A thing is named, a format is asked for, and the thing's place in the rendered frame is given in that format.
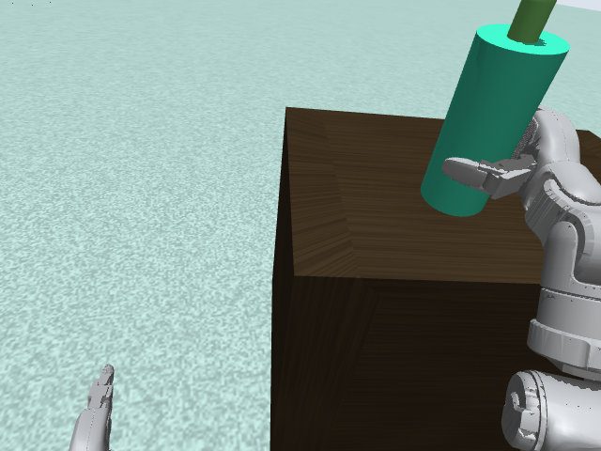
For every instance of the bottle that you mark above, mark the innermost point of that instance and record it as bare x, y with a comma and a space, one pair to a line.
507, 73

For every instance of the right robot arm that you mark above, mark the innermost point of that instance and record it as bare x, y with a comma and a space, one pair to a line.
543, 411

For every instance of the right robot hand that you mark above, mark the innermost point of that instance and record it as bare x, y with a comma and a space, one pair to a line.
550, 137

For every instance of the left robot hand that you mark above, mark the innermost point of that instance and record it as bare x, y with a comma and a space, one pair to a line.
93, 426

